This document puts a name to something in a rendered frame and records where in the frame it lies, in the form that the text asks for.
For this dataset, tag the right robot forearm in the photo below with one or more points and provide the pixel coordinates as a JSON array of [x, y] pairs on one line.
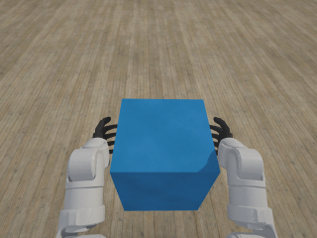
[[246, 185]]

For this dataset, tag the left robot hand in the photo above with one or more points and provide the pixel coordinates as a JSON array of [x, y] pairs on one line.
[[101, 129]]

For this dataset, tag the left robot forearm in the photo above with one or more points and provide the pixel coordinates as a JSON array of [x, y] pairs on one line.
[[83, 200]]

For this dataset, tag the carton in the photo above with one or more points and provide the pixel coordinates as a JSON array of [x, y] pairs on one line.
[[164, 158]]

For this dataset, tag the right robot hand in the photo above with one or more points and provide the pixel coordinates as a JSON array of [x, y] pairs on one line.
[[224, 132]]

